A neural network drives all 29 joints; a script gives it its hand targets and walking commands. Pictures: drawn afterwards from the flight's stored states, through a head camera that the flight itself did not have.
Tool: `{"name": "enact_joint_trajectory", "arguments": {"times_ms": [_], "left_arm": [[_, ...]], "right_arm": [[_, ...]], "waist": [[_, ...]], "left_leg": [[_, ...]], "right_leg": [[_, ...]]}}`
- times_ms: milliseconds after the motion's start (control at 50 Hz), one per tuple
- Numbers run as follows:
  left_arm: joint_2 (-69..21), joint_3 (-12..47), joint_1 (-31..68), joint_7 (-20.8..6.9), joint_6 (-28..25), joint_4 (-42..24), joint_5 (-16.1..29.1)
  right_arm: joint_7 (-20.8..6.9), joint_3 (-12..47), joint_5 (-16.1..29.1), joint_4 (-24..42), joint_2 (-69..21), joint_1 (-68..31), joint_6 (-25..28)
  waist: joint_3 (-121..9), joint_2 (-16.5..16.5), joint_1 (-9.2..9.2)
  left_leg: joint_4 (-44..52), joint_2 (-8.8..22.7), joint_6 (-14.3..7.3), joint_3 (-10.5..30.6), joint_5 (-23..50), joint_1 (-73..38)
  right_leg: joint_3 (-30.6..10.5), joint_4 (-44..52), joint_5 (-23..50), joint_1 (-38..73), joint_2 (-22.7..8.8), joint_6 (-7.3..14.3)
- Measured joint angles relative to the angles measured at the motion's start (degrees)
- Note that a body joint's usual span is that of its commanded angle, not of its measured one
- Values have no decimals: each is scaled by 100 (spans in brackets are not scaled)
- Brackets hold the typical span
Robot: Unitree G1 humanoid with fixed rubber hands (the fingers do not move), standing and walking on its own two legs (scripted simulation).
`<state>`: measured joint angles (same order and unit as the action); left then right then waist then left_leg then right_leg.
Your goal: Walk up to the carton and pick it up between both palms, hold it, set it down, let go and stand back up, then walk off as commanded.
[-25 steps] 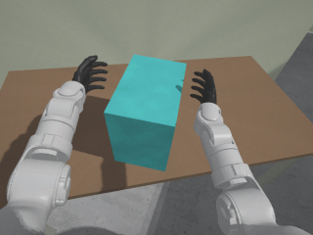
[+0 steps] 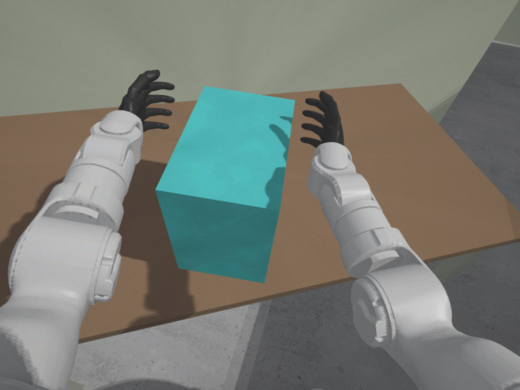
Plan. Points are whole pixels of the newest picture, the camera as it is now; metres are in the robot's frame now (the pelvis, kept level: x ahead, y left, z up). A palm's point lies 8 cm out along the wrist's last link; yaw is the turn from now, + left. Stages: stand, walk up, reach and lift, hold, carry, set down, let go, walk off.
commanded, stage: reach and lift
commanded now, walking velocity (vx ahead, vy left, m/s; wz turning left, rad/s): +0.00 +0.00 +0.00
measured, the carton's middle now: (235, 186) +0.47 -0.05 +0.00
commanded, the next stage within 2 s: none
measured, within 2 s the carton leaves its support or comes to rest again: neither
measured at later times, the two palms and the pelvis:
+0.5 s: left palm (148, 164) +0.48 +0.10 +0.07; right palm (325, 178) +0.40 -0.19 +0.07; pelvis -0.02 -0.01 +0.00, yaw -1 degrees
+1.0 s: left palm (158, 173) +0.48 +0.09 +0.05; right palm (312, 185) +0.41 -0.18 +0.05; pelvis -0.01 -0.01 -0.01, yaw -1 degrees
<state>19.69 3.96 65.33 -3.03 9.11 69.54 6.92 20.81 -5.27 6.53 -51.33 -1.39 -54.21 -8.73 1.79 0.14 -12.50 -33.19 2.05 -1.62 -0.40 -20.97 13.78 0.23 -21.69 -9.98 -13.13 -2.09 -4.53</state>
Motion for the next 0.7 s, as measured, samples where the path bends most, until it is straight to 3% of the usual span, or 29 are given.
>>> {"name": "enact_joint_trajectory", "arguments": {"times_ms": [380, 700], "left_arm": [[-149, 36, 2, -5, -1322, 1267, 1], [-236, -425, 2, -70, -2216, 1492, 1]], "right_arm": [[-39, -8, 32, -1157, 1, -2, 1110], [-67, -290, 23, -1498, 1, 17, 2128]], "waist": [[-370, -1, 36], [-705, 0, 146]], "left_leg": [[1, -4, 37, 0, 254, 1082], [0, -5, 90, 0, 381, 2084]], "right_leg": [[-4, -2, 243, -1079, 0, 61], [-11, -121, 307, -2137, -2, 79]]}}
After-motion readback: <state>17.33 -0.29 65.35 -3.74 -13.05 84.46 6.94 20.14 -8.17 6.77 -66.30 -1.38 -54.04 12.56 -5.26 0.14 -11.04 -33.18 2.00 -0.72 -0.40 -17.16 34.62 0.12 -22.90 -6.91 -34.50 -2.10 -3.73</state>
